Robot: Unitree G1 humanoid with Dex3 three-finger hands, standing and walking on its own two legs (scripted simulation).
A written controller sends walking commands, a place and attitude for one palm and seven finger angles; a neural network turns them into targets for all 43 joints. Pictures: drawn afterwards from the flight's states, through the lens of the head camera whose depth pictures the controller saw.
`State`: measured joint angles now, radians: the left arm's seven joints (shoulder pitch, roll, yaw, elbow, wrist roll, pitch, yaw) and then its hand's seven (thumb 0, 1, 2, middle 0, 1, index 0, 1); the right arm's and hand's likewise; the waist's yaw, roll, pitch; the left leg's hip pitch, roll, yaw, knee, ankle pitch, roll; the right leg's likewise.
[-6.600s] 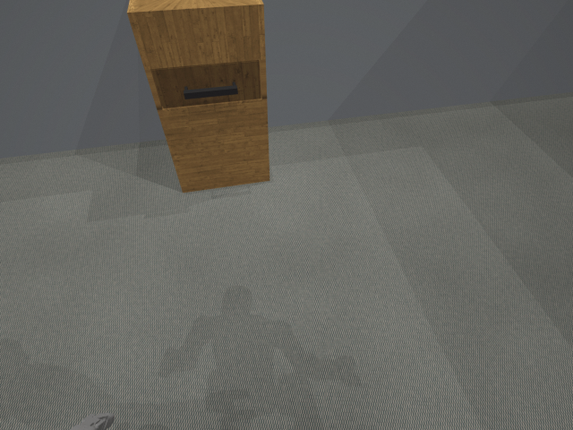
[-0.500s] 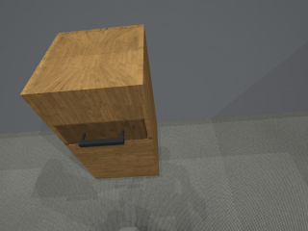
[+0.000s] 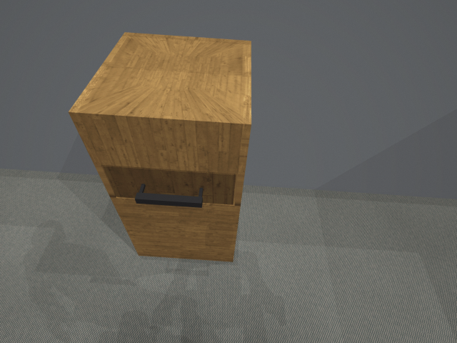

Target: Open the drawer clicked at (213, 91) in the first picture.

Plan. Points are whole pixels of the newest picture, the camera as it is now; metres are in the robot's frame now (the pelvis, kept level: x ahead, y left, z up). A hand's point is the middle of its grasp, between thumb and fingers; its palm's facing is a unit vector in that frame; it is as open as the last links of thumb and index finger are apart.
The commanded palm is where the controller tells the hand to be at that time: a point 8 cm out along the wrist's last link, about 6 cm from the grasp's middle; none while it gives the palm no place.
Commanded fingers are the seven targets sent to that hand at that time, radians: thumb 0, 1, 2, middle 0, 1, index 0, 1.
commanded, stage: come to a stop and stand still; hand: left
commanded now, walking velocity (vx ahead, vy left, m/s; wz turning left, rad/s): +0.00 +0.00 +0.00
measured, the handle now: (170, 194) +0.54 +0.23 -0.22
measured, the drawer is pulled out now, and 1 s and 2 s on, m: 0.00 0.00 0.00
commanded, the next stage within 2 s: look again from close up in 0.44 s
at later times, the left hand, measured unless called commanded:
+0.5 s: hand out of the picture +0.03 +0.19 -0.17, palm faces +0.01 -0.98 -0.20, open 7.3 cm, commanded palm none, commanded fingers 0.00 0.90 0.90 -0.20 -0.30 -0.20 -0.30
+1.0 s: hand out of the picture +0.02 +0.19 -0.17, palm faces -0.01 -0.98 -0.21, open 7.4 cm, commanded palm none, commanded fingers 0.00 0.90 0.90 -0.20 -0.30 -0.20 -0.30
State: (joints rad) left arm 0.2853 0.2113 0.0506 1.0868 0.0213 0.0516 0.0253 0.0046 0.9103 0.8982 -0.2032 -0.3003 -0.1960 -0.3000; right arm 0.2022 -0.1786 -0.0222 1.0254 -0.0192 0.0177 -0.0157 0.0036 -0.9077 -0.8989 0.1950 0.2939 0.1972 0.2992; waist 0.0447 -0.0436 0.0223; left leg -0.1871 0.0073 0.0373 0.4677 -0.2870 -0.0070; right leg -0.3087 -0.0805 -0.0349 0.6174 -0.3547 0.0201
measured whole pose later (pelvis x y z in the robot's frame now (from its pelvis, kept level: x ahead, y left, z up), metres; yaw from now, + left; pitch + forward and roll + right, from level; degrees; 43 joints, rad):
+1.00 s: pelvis +0.01 +0.02 +0.00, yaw -2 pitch -1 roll +1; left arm 0.28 0.15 -0.01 1.09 0.01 0.00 0.03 0.00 0.92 0.90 -0.20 -0.30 -0.19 -0.30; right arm 0.30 -0.16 0.02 1.09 -0.01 -0.02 -0.03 0.01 -0.91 -0.90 0.20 0.29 0.20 0.30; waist 0.00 0.02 0.03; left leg -0.15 0.00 0.07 0.48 -0.32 0.02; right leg -0.19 -0.05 -0.02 0.52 -0.31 0.02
